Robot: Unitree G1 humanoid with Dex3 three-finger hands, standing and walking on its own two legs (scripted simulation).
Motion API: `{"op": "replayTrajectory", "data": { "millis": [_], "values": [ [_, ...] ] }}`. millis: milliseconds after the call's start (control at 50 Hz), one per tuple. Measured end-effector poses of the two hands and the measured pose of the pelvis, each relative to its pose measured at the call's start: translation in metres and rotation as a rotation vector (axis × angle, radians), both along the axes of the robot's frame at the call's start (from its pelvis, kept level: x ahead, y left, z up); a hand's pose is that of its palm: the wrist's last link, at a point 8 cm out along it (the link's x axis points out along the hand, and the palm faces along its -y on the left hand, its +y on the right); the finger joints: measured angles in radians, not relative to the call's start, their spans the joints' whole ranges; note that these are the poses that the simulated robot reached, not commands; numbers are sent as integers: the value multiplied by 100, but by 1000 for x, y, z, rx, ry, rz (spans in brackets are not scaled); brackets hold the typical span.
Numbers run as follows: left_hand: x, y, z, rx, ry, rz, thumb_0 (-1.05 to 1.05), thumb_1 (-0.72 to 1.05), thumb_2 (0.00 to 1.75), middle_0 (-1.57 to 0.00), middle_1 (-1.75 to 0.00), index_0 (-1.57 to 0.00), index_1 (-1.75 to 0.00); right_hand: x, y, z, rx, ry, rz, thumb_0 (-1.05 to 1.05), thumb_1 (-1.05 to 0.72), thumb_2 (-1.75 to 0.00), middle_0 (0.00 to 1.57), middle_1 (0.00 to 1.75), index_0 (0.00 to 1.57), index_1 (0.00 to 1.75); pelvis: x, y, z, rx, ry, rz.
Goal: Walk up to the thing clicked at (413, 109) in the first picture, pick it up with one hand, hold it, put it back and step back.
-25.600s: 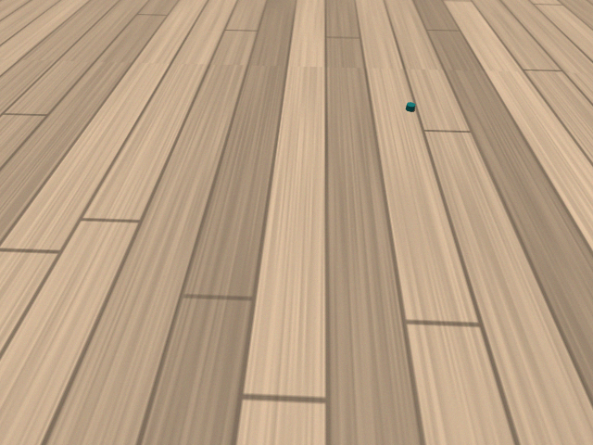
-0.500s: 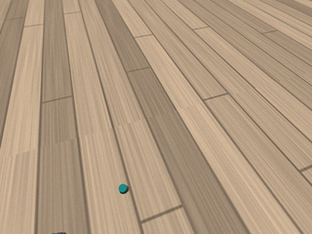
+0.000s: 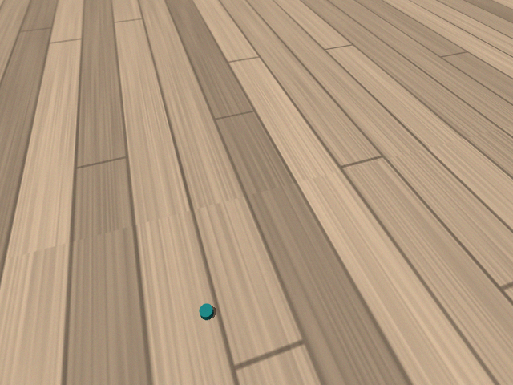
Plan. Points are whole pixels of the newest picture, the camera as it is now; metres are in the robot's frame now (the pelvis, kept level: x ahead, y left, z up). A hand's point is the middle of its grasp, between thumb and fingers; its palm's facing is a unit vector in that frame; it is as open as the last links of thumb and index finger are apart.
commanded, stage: walk up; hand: left
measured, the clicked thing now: (206, 311) +0.51 +0.23 -0.77
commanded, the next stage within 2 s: stand in 0.06 s
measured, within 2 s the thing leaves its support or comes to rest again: neither
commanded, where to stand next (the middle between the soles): +0.11 +0.01 m, yaw -3 degrees
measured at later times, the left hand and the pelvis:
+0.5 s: hand out of the picture +0.10 +0.25 -0.15, palm faces -0.03 -0.94 -0.34, open 7.4 cm; pelvis +0.02 +0.00 +0.00, yaw +0 degrees
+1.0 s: hand out of the picture +0.10 +0.25 -0.15, palm faces -0.02 -0.94 -0.35, open 7.4 cm; pelvis +0.02 +0.00 +0.00, yaw +0 degrees
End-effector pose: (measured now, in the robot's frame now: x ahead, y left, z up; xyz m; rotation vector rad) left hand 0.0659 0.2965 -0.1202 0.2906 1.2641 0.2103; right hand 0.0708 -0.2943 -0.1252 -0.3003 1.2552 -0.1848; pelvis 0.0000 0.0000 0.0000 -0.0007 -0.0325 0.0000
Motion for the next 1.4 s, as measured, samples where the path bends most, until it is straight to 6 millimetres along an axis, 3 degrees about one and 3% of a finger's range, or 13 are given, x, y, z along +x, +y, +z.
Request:
{"op": "replayTrajectory", "data": {
  "millis": [620,1400],
  "values": [
    [33,0,4,15,-31,-33,1,90,90,-21,-30,-21,-30,27,-5,4,-16,-25,11,1,-90,-90,20,30,21,29,23,-2,1,2,7,2],
    [23,-2,4,18,-19,-27,1,90,90,-21,-30,-21,-30,18,-8,4,-15,-12,9,1,-90,-90,20,30,21,29,21,-5,1,1,1,2]
  ]
}}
